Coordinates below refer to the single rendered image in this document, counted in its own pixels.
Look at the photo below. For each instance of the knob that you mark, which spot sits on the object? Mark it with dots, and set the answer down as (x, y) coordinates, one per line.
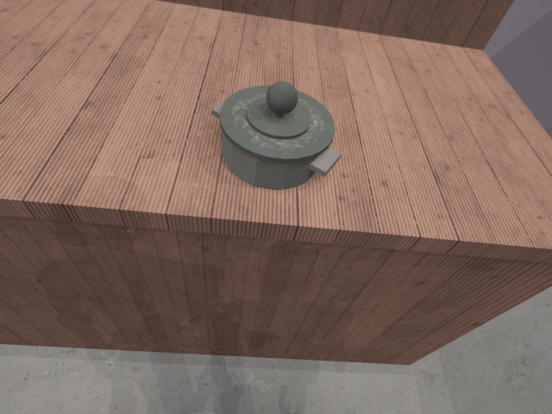
(282, 97)

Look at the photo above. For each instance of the lid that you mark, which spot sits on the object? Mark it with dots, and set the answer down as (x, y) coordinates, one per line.
(249, 124)

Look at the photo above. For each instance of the pot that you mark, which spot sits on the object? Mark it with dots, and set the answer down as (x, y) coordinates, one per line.
(273, 175)

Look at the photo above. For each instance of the table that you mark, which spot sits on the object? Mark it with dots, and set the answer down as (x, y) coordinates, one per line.
(122, 227)

